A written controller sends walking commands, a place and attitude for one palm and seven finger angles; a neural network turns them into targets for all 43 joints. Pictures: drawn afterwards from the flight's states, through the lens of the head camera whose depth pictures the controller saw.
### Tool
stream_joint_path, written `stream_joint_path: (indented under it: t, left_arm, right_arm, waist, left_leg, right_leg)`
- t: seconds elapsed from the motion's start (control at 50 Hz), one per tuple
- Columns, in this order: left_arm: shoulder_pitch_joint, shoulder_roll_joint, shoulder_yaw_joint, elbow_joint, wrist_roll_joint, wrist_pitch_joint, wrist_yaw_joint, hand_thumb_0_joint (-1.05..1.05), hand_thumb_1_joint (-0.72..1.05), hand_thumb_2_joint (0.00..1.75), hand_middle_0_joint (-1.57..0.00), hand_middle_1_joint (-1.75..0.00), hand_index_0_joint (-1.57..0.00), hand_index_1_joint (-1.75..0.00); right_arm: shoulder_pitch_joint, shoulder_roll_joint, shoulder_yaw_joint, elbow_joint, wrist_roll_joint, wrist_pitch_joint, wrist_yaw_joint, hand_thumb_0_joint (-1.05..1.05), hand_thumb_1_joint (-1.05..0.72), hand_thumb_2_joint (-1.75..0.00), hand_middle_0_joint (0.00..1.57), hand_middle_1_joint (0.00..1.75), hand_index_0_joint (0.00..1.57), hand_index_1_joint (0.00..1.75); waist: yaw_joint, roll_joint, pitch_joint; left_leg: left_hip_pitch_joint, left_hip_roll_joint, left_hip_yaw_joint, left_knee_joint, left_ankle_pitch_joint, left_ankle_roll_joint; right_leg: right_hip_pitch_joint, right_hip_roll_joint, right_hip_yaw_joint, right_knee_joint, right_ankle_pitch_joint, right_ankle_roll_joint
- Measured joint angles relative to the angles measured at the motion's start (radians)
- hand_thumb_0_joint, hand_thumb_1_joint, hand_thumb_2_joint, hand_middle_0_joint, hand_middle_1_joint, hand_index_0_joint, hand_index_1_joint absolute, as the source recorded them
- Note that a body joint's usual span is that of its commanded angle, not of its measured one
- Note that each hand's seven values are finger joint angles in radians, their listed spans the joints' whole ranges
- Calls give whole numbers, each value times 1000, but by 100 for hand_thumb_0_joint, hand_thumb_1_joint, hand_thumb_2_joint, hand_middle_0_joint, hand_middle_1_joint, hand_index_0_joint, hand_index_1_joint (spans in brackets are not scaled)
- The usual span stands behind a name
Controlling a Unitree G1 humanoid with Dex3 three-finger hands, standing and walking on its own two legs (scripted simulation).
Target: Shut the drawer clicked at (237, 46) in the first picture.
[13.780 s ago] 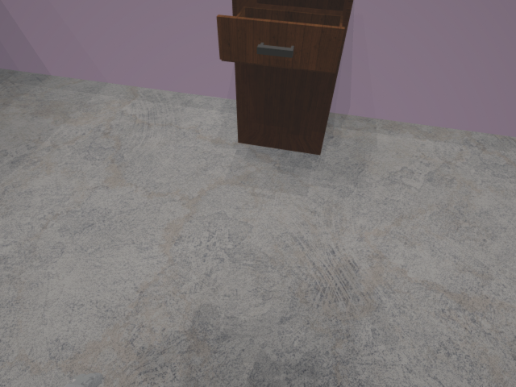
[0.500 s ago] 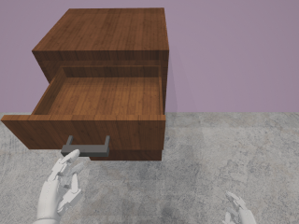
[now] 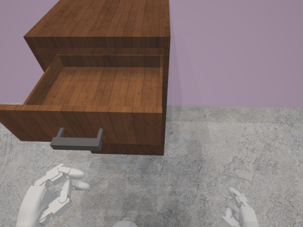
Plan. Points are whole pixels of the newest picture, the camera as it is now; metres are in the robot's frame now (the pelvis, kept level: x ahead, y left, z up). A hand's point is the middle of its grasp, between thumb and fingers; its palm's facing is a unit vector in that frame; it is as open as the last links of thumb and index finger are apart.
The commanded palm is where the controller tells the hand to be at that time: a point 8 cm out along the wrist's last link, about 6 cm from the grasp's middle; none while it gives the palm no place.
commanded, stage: raise the hand and make a fist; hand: left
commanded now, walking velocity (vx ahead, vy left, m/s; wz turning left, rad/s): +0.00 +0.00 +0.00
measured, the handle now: (79, 137) +0.35 +0.22 +0.04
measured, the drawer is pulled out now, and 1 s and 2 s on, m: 0.30 0.30 0.30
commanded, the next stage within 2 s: bring the fist close to the handle in 1.16 s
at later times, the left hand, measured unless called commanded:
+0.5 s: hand (56, 201) +0.16 +0.19 +0.11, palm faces -0.01 -1.00 -0.02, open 3.1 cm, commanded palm +0.12 +0.24 +0.12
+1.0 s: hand (60, 195) +0.17 +0.17 +0.13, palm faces -0.01 -1.00 -0.06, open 3.3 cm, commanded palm +0.12 +0.23 +0.14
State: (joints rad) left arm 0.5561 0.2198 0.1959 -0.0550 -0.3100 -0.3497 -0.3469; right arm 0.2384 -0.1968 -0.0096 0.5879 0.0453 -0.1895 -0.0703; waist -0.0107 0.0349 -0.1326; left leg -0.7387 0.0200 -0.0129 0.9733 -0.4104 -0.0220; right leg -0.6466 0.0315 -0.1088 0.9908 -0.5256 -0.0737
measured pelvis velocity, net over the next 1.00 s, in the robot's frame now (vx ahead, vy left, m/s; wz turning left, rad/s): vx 0.01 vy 0.04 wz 0.00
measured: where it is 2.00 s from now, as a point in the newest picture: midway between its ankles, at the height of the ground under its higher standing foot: outside the picture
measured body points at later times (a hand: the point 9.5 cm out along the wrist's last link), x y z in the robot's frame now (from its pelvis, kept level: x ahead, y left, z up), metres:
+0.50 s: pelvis +0.00 +0.05 +0.01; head +0.01 +0.04 +0.46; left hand +0.16 +0.24 +0.11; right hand +0.21 -0.17 -0.03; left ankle +0.04 +0.14 -0.68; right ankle -0.01 -0.06 -0.68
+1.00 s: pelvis +0.01 +0.04 +0.02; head +0.01 +0.02 +0.47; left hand +0.16 +0.23 +0.14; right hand +0.19 -0.19 -0.04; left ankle +0.04 +0.14 -0.68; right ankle -0.01 -0.06 -0.68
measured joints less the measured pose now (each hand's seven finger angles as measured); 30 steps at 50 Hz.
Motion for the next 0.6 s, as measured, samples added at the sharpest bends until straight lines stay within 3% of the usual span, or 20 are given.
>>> stream_joint_path:
  t: [0.12, 0.26, 0.36, 0.6]
  left_arm:
    - [84, -23, -1, -58, -1, -51, 40, 2, 90, 90, -89, -105, -88, -105]
    - [146, -29, -78, -157, 26, -73, 74, 2, 90, 90, -103, -120, -102, -120]
    - [148, -30, -134, -240, 62, -35, 132, 2, 90, 90, -113, -131, -112, -131]
    - [177, -40, -223, -410, 124, 119, 222, 2, 90, 90, -134, -154, -134, -154]
  right_arm:
    - [29, -23, -31, 2, -1, -6, 8, 2, -90, -90, 20, 30, 20, 30]
    - [10, -46, -41, -28, 0, -30, 17, 2, -90, -90, 20, 30, 20, 30]
    - [-16, -33, -19, -75, -1, -29, 28, 2, -90, -90, 20, 30, 20, 30]
    - [-17, 5, 51, -166, -1, 26, 57, 2, -90, -90, 20, 30, 20, 30]
  waist:
    - [-2, -3, 9]
    - [8, -3, 13]
    - [15, -1, 9]
    - [28, 16, -3]
  left_leg:
    - [32, -7, 18, -38, 10, 14]
    - [25, -17, 19, -21, 3, 38]
    - [28, -23, 18, -9, -2, 51]
    - [85, -32, 24, -23, -7, 70]
  right_leg:
    - [29, -6, 18, -40, 17, 10]
    - [34, -16, 18, -44, 21, 25]
    - [45, -22, 16, -44, 21, 36]
    - [110, -30, 22, -75, 27, 56]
